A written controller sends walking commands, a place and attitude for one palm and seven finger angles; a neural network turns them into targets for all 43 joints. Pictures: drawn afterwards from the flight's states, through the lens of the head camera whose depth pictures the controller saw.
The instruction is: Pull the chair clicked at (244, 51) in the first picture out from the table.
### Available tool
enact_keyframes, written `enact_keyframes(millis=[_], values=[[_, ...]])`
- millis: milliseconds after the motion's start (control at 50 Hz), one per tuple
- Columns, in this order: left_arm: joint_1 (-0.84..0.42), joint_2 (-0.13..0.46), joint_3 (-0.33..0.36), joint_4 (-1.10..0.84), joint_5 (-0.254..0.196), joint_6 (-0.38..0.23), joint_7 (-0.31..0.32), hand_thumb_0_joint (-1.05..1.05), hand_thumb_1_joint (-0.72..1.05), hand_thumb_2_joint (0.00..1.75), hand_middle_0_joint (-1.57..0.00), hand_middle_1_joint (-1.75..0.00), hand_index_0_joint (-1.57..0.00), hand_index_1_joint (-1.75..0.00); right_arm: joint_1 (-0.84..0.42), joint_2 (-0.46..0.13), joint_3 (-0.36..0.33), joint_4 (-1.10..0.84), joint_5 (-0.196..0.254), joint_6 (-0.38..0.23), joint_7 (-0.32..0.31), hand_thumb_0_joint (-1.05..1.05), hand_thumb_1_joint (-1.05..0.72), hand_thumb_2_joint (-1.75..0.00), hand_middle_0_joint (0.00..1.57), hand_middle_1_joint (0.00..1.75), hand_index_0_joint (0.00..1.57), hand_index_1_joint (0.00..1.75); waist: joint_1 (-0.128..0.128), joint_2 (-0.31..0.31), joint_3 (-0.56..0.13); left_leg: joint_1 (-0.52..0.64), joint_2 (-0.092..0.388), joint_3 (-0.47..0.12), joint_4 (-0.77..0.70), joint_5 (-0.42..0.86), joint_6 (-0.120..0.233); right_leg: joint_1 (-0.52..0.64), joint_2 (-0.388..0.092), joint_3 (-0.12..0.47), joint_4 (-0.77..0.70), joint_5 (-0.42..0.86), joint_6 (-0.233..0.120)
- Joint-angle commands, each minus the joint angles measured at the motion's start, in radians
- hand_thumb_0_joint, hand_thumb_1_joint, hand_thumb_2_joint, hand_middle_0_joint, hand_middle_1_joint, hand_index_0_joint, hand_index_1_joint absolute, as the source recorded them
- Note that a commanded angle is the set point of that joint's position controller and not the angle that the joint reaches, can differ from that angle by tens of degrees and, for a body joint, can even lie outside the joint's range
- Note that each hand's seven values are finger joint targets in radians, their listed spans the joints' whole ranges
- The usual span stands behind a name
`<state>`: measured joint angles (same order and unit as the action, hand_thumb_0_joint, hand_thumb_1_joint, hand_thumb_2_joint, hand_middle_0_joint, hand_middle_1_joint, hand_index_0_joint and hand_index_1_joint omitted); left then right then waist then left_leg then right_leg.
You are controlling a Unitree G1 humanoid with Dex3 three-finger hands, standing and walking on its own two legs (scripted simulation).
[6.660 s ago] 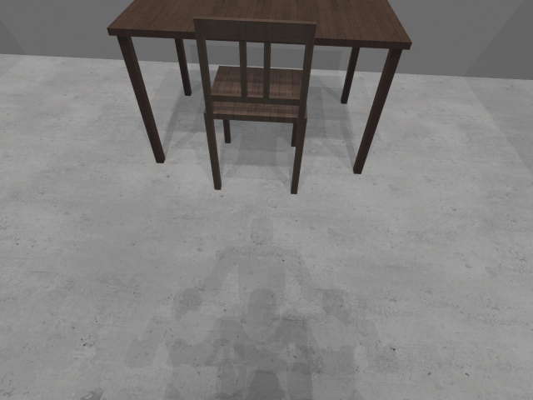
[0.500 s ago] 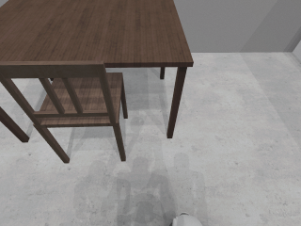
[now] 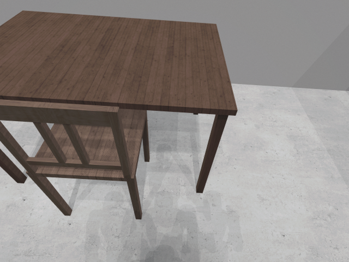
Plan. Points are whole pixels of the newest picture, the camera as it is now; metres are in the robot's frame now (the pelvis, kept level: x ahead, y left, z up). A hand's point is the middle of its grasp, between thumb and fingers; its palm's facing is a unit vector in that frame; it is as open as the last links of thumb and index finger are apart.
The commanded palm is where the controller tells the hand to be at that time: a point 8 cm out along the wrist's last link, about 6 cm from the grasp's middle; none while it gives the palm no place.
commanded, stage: come to a stop and stand still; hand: left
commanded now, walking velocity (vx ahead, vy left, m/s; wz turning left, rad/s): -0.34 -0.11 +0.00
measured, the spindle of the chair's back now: (51, 142) +0.46 +0.46 -0.11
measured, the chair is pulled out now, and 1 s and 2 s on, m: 0.00 0.00 0.00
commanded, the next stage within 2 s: look again from close up in 1.36 s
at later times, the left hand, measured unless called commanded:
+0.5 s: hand out of the picture +0.05 +0.14 -0.16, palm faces +0.01 -0.96 -0.29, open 7.4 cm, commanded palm none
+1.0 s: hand out of the picture -0.03 +0.18 -0.18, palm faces +0.07 -0.97 -0.23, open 7.4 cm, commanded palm none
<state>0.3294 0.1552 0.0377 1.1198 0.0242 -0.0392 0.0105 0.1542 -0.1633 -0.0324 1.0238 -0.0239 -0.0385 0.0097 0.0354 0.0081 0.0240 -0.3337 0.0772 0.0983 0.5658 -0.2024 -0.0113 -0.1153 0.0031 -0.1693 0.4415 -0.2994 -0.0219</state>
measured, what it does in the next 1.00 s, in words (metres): steps on the spot: right foot, then left foot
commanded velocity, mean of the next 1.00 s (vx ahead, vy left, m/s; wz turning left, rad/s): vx -0.04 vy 0.05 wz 0.00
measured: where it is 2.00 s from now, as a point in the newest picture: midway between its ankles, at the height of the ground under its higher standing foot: outside the picture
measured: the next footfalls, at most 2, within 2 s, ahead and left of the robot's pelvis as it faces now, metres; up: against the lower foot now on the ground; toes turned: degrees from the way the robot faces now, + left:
right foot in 0.42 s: +0.03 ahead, -0.14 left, +0.00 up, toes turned -5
left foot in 0.94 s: -0.01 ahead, +0.12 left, +0.00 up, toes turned +1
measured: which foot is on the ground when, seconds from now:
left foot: down 0.00-0.44, up 0.46-0.92, down 0.94-1.00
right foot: down 0.00-0.02, up 0.04-0.40, down 0.42-1.00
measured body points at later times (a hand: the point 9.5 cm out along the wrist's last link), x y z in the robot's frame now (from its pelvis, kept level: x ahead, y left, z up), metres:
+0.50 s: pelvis +0.00 -0.05 +0.00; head +0.01 -0.08 +0.44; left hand +0.05 +0.19 -0.14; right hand +0.06 -0.29 -0.17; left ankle +0.05 +0.09 -0.72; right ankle +0.01 -0.16 -0.74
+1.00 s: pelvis -0.03 -0.02 +0.00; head -0.02 -0.01 +0.45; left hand -0.03 +0.23 -0.16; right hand +0.01 -0.25 -0.15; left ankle -0.05 +0.12 -0.74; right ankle +0.01 -0.15 -0.73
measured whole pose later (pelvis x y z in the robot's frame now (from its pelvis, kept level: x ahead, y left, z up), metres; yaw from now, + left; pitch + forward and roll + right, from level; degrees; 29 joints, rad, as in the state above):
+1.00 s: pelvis -0.03 -0.02 +0.00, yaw -1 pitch +0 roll +0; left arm 0.28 0.20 0.05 1.08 0.02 0.05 0.03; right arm 0.25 -0.17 -0.02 1.03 -0.02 0.02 -0.01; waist 0.03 -0.03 0.02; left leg -0.18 0.02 0.02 0.48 -0.29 -0.02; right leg -0.31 -0.08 -0.06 0.54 -0.27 0.02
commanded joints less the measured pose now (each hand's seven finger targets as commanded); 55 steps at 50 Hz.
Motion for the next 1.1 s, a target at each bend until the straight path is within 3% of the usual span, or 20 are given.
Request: enact_keyframes(millis=[0,20,60,120,240,320,360,380,400,420,440,520,600,780,840,880,920,960,1000,1080], values=[[0.067,0.021,-0.009,-0.041,-0.018,0.000,0.016,0.00,0.90,0.90,-0.20,-0.30,-0.20,-0.30,0.214,-0.161,-0.016,0.031,0.001,-0.007,-0.034,0.00,-0.90,-0.90,0.20,0.30,0.20,0.30,-0.051,0.211,-0.050,0.310,0.302,-0.310,-0.215,0.580,0.160,-0.245,-0.056,0.059,0.224,-0.199,0.025],[0.069,0.033,-0.014,-0.024,-0.017,0.016,0.026,0.00,0.90,0.90,-0.20,-0.30,-0.20,-0.30,0.165,-0.142,-0.004,0.031,0.003,-0.003,-0.051,0.00,-0.90,-0.90,0.20,0.30,0.20,0.30,-0.038,0.248,-0.047,0.270,0.303,-0.304,-0.247,0.721,0.169,-0.223,-0.068,0.119,0.297,-0.291,0.047],[0.071,0.058,-0.011,0.003,-0.016,0.032,0.031,0.00,0.90,0.90,-0.20,-0.30,-0.20,-0.30,0.106,-0.122,0.005,0.030,0.010,0.003,-0.066,0.00,-0.90,-0.90,0.20,0.30,0.20,0.30,-0.026,0.167,-0.048,0.293,0.276,-0.227,-0.207,0.945,0.175,-0.218,-0.092,0.157,0.341,-0.244,0.057],[0.054,0.079,0.004,-0.015,-0.010,0.058,0.032,0.00,0.90,0.90,-0.20,-0.30,-0.20,-0.30,0.073,-0.142,-0.026,0.013,0.017,0.022,-0.074,0.00,-0.90,-0.90,0.20,0.30,0.20,0.30,-0.032,0.086,-0.044,0.300,0.282,-0.178,-0.197,0.967,0.190,-0.253,-0.086,0.155,0.411,-0.186,0.065],[0.027,0.066,0.032,-0.091,-0.005,0.091,0.027,0.00,0.90,0.90,-0.20,-0.30,-0.20,-0.30,0.005,-0.161,-0.052,-0.039,0.006,0.050,-0.062,0.00,-0.90,-0.90,0.20,0.30,0.20,0.30,-0.022,0.126,-0.073,0.199,0.260,-0.108,-0.201,0.650,0.193,-0.290,-0.064,0.171,0.559,-0.157,0.066],[0.020,0.052,0.023,-0.114,-0.005,0.076,0.025,0.00,0.90,0.90,-0.20,-0.30,-0.20,-0.30,-0.016,-0.157,-0.056,-0.050,0.000,0.056,-0.043,0.00,-0.90,-0.90,0.20,0.30,0.20,0.30,-0.018,0.196,-0.060,0.122,0.224,-0.111,-0.213,0.359,0.168,-0.181,-0.059,0.113,0.336,-0.127,0.052],[0.080,0.056,0.020,-0.092,-0.003,0.059,0.026,0.00,0.90,0.90,-0.20,-0.30,-0.20,-0.30,-0.020,-0.146,-0.053,-0.048,0.005,0.059,-0.034,0.00,-0.90,-0.90,0.20,0.30,0.20,0.30,0.015,0.141,-0.072,0.052,0.169,-0.095,-0.153,0.116,0.114,-0.046,-0.056,0.097,0.104,0.041,0.055],[0.087,0.094,0.018,-0.088,0.005,0.046,0.029,0.00,0.90,0.90,-0.20,-0.30,-0.20,-0.30,0.001,-0.106,-0.047,-0.044,0.014,0.059,-0.027,0.00,-0.90,-0.90,0.20,0.30,0.20,0.30,0.017,0.019,-0.056,0.027,0.088,-0.053,-0.063,-0.034,0.058,-0.021,-0.092,0.149,-0.049,0.121,0.055],[0.037,0.176,0.021,-0.107,0.011,0.029,0.032,0.00,0.90,0.90,-0.20,-0.30,-0.20,-0.30,0.034,-0.038,-0.035,-0.059,0.025,0.065,-0.020,0.00,-0.90,-0.90,0.20,0.30,0.20,0.30,-0.019,-0.206,-0.021,-0.046,-0.014,0.000,0.048,-0.241,-0.006,-0.083,-0.286,0.403,-0.168,0.114,-0.008],[-0.008,0.238,0.029,-0.143,0.008,0.036,0.028,0.00,0.90,0.90,-0.20,-0.30,-0.20,-0.30,0.016,-0.054,-0.035,-0.079,0.018,0.080,-0.011,0.00,-0.90,-0.90,0.20,0.30,0.20,0.30,-0.007,-0.207,0.034,-0.029,-0.034,-0.041,0.141,-0.317,-0.010,-0.210,-0.394,0.473,-0.243,0.064,-0.089],[-0.022,0.248,0.040,-0.147,0.007,0.033,0.028,0.00,0.90,0.90,-0.20,-0.30,-0.20,-0.30,-0.012,-0.070,-0.037,-0.081,0.009,0.093,-0.014,0.00,-0.90,-0.90,0.20,0.30,0.20,0.30,0.007,-0.250,0.037,-0.055,-0.036,-0.089,0.234,-0.325,-0.006,-0.226,-0.399,0.530,-0.264,0.046,-0.112],[-0.093,0.211,0.044,-0.166,-0.001,0.032,0.031,0.00,0.90,0.90,-0.20,-0.30,-0.20,-0.30,0.082,-0.114,-0.049,-0.032,0.004,0.091,-0.002,0.00,-0.90,-0.90,0.20,0.30,0.20,0.30,-0.023,-0.140,0.030,-0.128,-0.040,-0.126,0.431,-0.157,-0.013,-0.136,-0.330,0.381,-0.216,0.079,-0.106],[-0.027,0.197,0.050,-0.160,-0.002,0.028,0.036,0.00,0.90,0.90,-0.20,-0.30,-0.20,-0.30,0.086,-0.117,-0.047,-0.046,-0.003,0.092,-0.002,0.00,-0.90,-0.90,0.20,0.30,0.20,0.30,0.012,-0.138,0.011,-0.191,-0.039,-0.133,0.458,-0.120,-0.037,-0.032,-0.338,0.364,-0.203,0.113,-0.114],[-0.013,0.219,0.056,-0.140,0.011,0.039,0.026,0.00,0.90,0.90,-0.20,-0.30,-0.20,-0.30,0.095,-0.082,-0.026,-0.055,0.011,0.074,-0.006,0.00,-0.90,-0.90,0.20,0.30,0.20,0.30,0.024,-0.225,-0.014,-0.026,-0.060,-0.064,0.153,-0.213,-0.024,-0.056,-0.302,0.346,-0.210,0.083,-0.125],[-0.054,0.215,0.055,-0.130,0.004,0.046,0.025,0.00,0.90,0.90,-0.20,-0.30,-0.20,-0.30,0.182,-0.074,-0.018,-0.023,0.013,0.061,-0.015,0.00,-0.90,-0.90,0.20,0.30,0.20,0.30,-0.020,-0.225,-0.042,0.120,-0.071,-0.038,-0.045,-0.118,-0.014,-0.107,-0.256,0.304,-0.171,0.051,-0.091],[-0.076,0.164,0.041,-0.125,-0.009,0.055,0.023,0.00,0.90,0.90,-0.20,-0.30,-0.20,-0.30,0.248,-0.091,-0.013,0.010,0.013,0.044,-0.023,0.00,-0.90,-0.90,0.20,0.30,0.20,0.30,-0.050,-0.091,-0.040,0.279,-0.029,-0.072,-0.228,-0.036,-0.001,-0.233,-0.183,0.246,-0.075,-0.048,-0.031],[-0.053,0.078,0.020,-0.134,-0.011,0.059,0.015,0.00,0.90,0.90,-0.20,-0.30,-0.20,-0.30,0.198,-0.192,-0.025,-0.026,0.006,0.040,-0.033,0.00,-0.90,-0.90,0.20,0.30,0.20,0.30,-0.028,0.185,0.019,0.108,0.210,-0.330,-0.367,-0.131,0.090,-0.251,-0.070,0.101,0.103,-0.079,0.035],[-0.076,0.070,0.012,-0.105,0.000,0.063,0.012,0.00,0.90,0.90,-0.20,-0.30,-0.20,-0.30,0.103,-0.161,-0.012,-0.028,0.001,0.035,-0.040,0.00,-0.90,-0.90,0.20,0.30,0.20,0.30,-0.010,0.225,0.086,-0.024,0.165,-0.313,-0.424,-0.206,0.111,-0.182,-0.064,0.108,0.163,-0.054,0.043],[-0.049,0.076,0.006,-0.071,-0.003,0.061,0.008,0.00,0.90,0.90,-0.20,-0.30,-0.20,-0.30,0.088,-0.130,0.001,-0.015,0.005,0.032,-0.050,0.00,-0.90,-0.90,0.20,0.30,0.20,0.30,-0.001,0.222,0.085,0.030,0.117,-0.232,-0.371,-0.033,0.101,-0.172,-0.066,0.126,0.164,-0.011,0.039],[0.009,0.098,-0.010,-0.015,-0.009,0.037,0.012,0.00,0.90,0.90,-0.20,-0.30,-0.20,-0.30,0.137,-0.101,0.006,0.021,0.016,0.019,-0.053,0.00,-0.90,-0.90,0.20,0.30,0.20,0.30,-0.006,0.070,0.010,0.136,0.044,-0.145,-0.214,0.212,0.060,-0.057,-0.102,0.180,-0.044,0.235,0.031]])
